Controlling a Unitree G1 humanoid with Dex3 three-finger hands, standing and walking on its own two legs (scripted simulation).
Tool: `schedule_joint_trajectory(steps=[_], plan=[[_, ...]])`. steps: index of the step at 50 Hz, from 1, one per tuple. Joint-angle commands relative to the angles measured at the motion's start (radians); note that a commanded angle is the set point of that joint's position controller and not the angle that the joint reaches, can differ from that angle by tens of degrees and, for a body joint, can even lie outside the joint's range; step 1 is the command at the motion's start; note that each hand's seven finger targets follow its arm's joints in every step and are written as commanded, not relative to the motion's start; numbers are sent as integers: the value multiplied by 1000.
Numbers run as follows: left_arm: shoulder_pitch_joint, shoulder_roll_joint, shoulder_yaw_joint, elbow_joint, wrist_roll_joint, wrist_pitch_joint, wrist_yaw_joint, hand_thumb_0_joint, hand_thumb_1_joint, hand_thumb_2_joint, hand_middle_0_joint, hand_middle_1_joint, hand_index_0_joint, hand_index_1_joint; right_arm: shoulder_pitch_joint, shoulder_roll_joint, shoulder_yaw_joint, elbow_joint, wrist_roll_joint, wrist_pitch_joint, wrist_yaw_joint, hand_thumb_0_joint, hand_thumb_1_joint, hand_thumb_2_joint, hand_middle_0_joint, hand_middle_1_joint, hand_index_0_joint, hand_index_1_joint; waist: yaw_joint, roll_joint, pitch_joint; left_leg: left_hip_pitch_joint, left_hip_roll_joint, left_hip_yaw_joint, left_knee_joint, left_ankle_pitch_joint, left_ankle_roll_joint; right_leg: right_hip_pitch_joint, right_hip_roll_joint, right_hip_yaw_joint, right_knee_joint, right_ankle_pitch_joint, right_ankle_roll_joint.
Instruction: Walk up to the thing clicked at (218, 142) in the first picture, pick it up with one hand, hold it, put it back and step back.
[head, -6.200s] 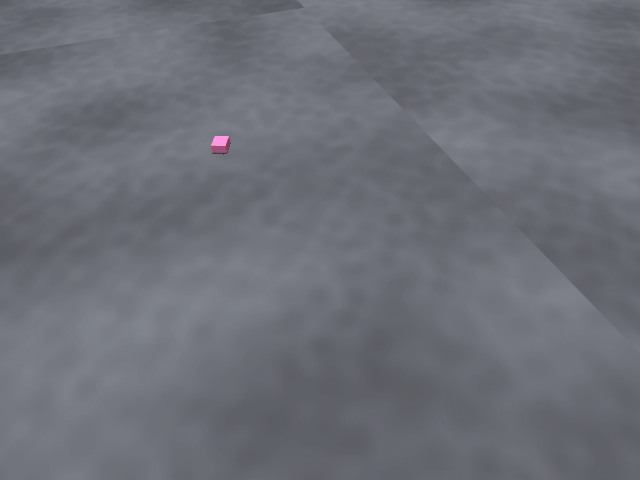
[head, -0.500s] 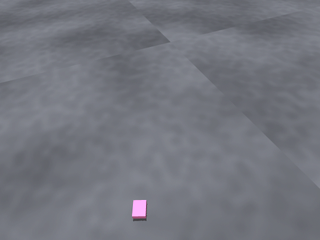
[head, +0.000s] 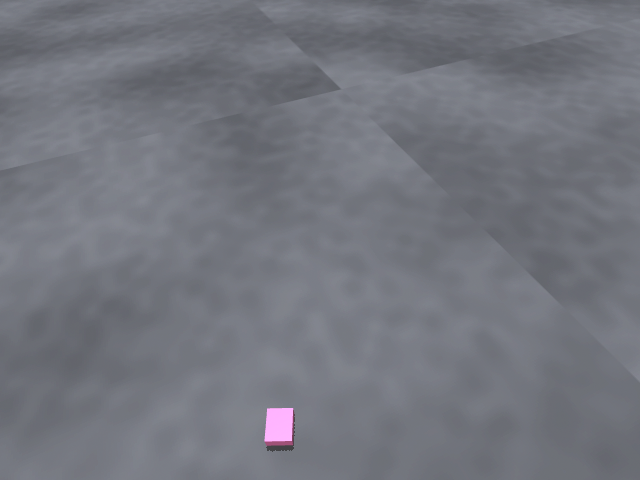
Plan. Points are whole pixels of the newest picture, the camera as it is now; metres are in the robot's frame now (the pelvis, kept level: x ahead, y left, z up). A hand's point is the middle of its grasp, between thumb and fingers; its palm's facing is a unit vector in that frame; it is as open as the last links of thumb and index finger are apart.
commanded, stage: stand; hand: left
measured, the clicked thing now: (279, 426) +0.42 +0.18 -0.76
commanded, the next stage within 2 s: none
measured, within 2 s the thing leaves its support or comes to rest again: neither
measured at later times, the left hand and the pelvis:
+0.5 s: hand out of the picture +0.08 +0.25 -0.16, palm faces +0.00 -0.94 -0.34, open 7.4 cm; pelvis +0.01 +0.00 +0.00, yaw +1 degrees
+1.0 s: hand out of the picture +0.07 +0.25 -0.16, palm faces +0.01 -0.94 -0.34, open 7.4 cm; pelvis +0.00 +0.00 +0.00, yaw +2 degrees
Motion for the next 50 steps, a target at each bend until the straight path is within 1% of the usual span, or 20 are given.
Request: schedule_joint_trajectory(steps=[1,4,6,7,9,10,11,12,15,19,24,27,29,32,35,38,39,44,47,50], plan=[[-45,216,37,-60,1,-23,10,0,900,900,-200,-300,-200,-300,-47,-210,-36,-59,0,-25,-13,0,-900,-900,200,300,200,300,-1,-7,-87,3,146,-122,-57,140,5,22,-126,107,-39,134,-24],[-39,211,34,-63,1,-25,10,0,900,900,-200,-300,-200,-300,-48,-214,-37,-60,0,-26,-14,0,-900,-900,200,300,200,300,1,-2,-102,14,148,-120,-48,170,9,38,-130,102,-38,162,-22],[-45,211,36,-63,3,-23,12,0,900,900,-200,-300,-200,-300,-48,-218,-39,-60,0,-24,-16,0,-900,-900,200,300,200,300,-2,-9,-97,12,146,-119,-49,154,9,31,-129,101,-43,148,-22],[-52,219,37,-64,1,-21,12,0,900,900,-200,-300,-200,-300,-41,-213,-38,-60,-1,-23,-16,0,-900,-900,200,300,200,300,-5,-10,-100,11,149,-121,-51,167,9,41,-130,100,-34,152,-26],[-43,214,36,-64,2,-20,11,0,900,900,-200,-300,-200,-300,-44,-218,-40,-59,-1,-24,-16,0,-900,-900,200,300,200,300,-1,3,-97,8,148,-121,-50,182,8,48,-131,99,-32,167,-28],[-40,206,34,-62,0,-22,11,0,900,900,-200,-300,-200,-300,-40,-218,-37,-57,0,-24,-15,0,-900,-900,200,300,200,300,0,14,-81,-9,141,-120,-55,168,5,44,-131,102,-42,160,-23],[-41,216,35,-65,2,-22,12,0,900,900,-200,-300,-200,-300,-42,-214,-37,-60,1,-23,-15,0,-900,-900,200,300,200,300,0,-1,-85,-4,146,-125,-57,157,6,44,-129,93,-37,138,-24],[-41,211,34,-63,3,-21,12,0,900,900,-200,-300,-200,-300,-38,-218,-38,-59,1,-22,-16,0,-900,-900,200,300,200,300,-2,2,-82,-10,143,-122,-56,147,8,40,-130,99,-45,137,-22],[-44,218,36,-64,5,-20,13,0,900,900,-200,-300,-200,-300,-39,-211,-37,-64,1,-21,-16,0,-900,-900,200,300,200,300,-3,-10,-84,0,145,-125,-55,153,9,42,-131,94,-41,136,-23],[-33,213,34,-63,3,-22,11,0,900,900,-200,-300,-200,-300,-36,-216,-35,-63,1,-22,-17,0,-900,-900,200,300,200,300,0,-2,-85,14,146,-123,-47,191,10,43,-136,96,-40,172,-24],[-26,216,35,-64,3,-21,11,0,900,900,-200,-300,-200,-300,-36,-217,-35,-65,3,-23,-16,0,-900,-900,200,300,200,300,1,1,-79,14,144,-129,-55,181,9,40,-132,90,-44,151,-22],[-35,216,34,-65,5,-19,12,0,900,900,-200,-300,-200,-300,-35,-219,-36,-69,2,-19,-17,0,-900,-900,200,300,200,300,-3,1,-67,1,142,-131,-58,129,9,28,-130,88,-51,105,-21],[-30,217,35,-65,6,-19,11,0,900,900,-200,-300,-200,-300,-31,-215,-34,-67,1,-20,-17,0,-900,-900,200,300,200,300,-1,4,-73,2,145,-132,-58,151,11,40,-134,91,-45,130,-24],[-29,217,37,-66,6,-19,12,0,900,900,-200,-300,-200,-300,-28,-218,-35,-70,1,-21,-17,0,-900,-900,200,300,200,300,0,5,-74,-2,144,-132,-59,159,12,48,-135,89,-44,136,-25],[-27,220,36,-64,5,-20,12,0,900,900,-200,-300,-200,-300,-27,-214,-34,-71,2,-18,-16,0,-900,-900,200,300,200,300,-1,-12,-64,-3,139,-137,-64,119,10,27,-128,83,-54,79,-20],[-23,215,33,-65,6,-21,11,0,900,900,-200,-300,-200,-300,-24,-219,-35,-73,1,-18,-16,0,-900,-900,200,300,200,300,-2,-1,-58,-13,140,-137,-58,110,14,30,-133,88,-58,85,-22],[-27,221,35,-66,3,-21,11,0,900,900,-200,-300,-200,-300,-19,-215,-34,-70,1,-19,-15,0,-900,-900,200,300,200,300,-3,-2,-54,-21,136,-138,-61,109,10,31,-132,90,-56,80,-22],[-17,218,33,-67,6,-21,12,0,900,900,-200,-300,-200,-300,-22,-219,-36,-74,2,-19,-16,0,-900,-900,200,300,200,300,-1,2,-72,-10,135,-139,-52,117,12,38,-134,88,-58,99,-22],[-20,221,34,-70,5,-22,12,0,900,900,-200,-300,-200,-300,-17,-217,-35,-73,-1,-20,-15,0,-900,-900,200,300,200,300,-2,4,-86,-2,139,-137,-49,155,12,50,-137,88,-47,131,-26],[-11,220,32,-68,6,-21,11,0,900,900,-200,-300,-200,-300,-20,-216,-33,-70,1,-19,-15,0,-900,-900,200,300,200,300,0,2,-64,-8,137,-141,-55,123,10,33,-133,85,-52,93,-23]])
